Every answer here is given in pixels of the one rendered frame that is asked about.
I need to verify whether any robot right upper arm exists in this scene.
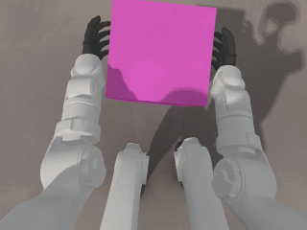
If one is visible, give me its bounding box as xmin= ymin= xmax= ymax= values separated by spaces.
xmin=211 ymin=156 xmax=307 ymax=230

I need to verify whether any robot left thigh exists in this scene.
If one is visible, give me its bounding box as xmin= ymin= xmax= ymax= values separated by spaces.
xmin=100 ymin=149 xmax=150 ymax=230

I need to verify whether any robot right thigh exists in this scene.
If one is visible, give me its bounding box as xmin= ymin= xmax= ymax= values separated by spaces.
xmin=174 ymin=144 xmax=229 ymax=230

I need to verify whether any robot thigh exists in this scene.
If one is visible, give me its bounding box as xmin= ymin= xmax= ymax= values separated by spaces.
xmin=174 ymin=144 xmax=229 ymax=230
xmin=100 ymin=149 xmax=150 ymax=230

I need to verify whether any robot right hand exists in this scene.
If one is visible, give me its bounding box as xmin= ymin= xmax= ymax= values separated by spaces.
xmin=211 ymin=27 xmax=237 ymax=72

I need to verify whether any robot left hand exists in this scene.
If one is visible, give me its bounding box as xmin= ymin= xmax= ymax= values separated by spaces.
xmin=82 ymin=15 xmax=111 ymax=60

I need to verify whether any carton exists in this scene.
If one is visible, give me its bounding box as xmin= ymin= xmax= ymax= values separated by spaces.
xmin=106 ymin=0 xmax=217 ymax=107

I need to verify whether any robot left upper arm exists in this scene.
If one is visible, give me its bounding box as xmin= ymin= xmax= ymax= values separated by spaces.
xmin=0 ymin=144 xmax=106 ymax=230

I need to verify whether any robot right forearm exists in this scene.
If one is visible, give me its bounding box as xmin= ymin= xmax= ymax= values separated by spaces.
xmin=210 ymin=65 xmax=272 ymax=168

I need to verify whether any robot left forearm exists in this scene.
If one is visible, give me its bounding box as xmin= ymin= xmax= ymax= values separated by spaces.
xmin=40 ymin=54 xmax=106 ymax=181

